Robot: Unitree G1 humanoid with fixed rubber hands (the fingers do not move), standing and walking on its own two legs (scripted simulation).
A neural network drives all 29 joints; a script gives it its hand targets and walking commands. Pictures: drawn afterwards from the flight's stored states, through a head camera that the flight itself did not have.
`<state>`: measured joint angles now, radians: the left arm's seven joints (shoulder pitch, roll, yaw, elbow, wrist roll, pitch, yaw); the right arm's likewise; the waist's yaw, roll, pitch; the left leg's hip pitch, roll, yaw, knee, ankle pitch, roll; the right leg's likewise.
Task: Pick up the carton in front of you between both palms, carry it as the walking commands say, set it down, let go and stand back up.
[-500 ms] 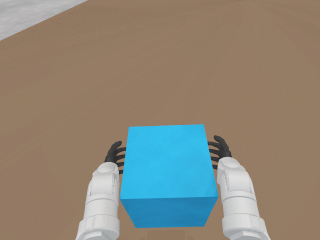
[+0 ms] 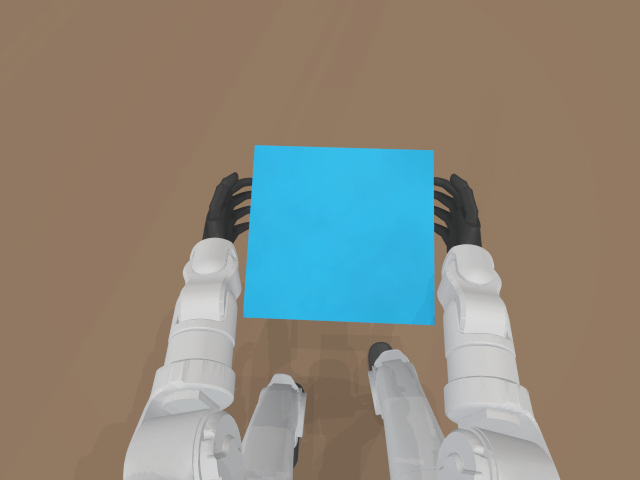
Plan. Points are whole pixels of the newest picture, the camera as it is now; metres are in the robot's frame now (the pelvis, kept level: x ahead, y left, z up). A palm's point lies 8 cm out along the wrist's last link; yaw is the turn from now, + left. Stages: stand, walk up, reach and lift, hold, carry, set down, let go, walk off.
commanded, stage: set down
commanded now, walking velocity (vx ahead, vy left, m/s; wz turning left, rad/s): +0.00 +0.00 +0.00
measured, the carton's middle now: (338, 246) +0.40 -0.03 -0.15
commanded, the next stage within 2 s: none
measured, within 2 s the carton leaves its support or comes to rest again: neither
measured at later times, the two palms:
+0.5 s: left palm (261, 230) +0.45 +0.10 -0.22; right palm (445, 244) +0.40 -0.20 -0.21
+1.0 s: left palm (285, 231) +0.49 +0.07 -0.36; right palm (433, 257) +0.41 -0.22 -0.36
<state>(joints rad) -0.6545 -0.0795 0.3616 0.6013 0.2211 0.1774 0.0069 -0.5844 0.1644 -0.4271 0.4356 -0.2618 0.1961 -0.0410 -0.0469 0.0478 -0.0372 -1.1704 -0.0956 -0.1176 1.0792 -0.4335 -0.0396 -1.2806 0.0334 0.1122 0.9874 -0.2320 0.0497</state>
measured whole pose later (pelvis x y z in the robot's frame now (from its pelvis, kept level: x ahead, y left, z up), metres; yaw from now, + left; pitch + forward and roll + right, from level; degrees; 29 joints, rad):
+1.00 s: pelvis -0.05 +0.01 -0.23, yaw +4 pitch +48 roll +2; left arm -1.28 0.14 0.23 1.01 0.12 0.20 0.09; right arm -1.05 0.02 -0.58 0.65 -0.19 0.21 -0.09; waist -0.15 0.07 -0.03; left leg -2.15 -0.21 -0.08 1.92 -0.62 -0.08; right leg -2.26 0.09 0.15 1.80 -0.37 0.12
